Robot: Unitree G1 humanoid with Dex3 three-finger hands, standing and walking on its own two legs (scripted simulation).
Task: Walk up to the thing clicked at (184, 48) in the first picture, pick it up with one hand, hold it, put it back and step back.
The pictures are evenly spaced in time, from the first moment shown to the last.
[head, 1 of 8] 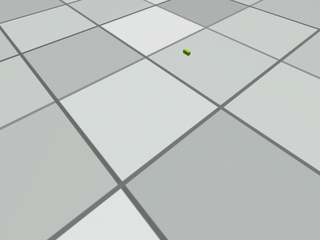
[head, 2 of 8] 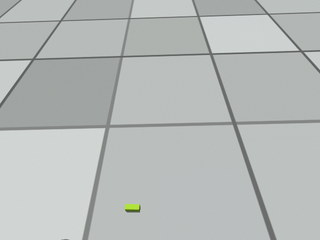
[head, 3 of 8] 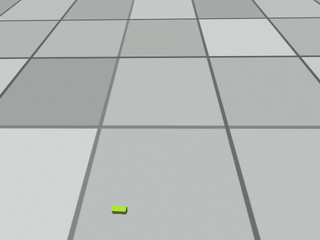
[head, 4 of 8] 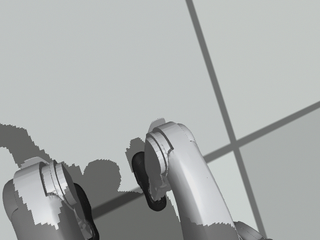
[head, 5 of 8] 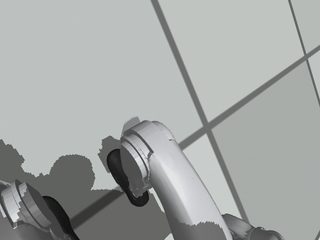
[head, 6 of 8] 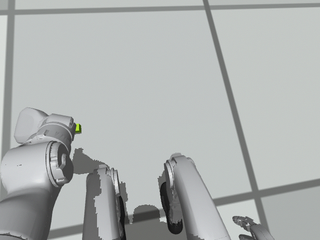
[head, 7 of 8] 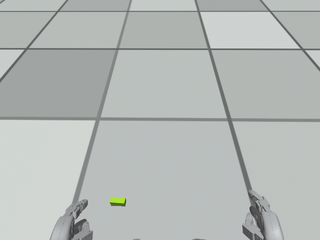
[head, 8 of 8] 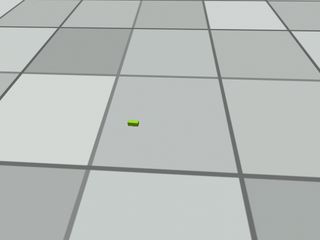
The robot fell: no
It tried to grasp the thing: yes
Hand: left
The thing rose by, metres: 0.01
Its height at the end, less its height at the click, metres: +0.00
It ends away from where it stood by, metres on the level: 0.01
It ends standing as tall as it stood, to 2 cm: yes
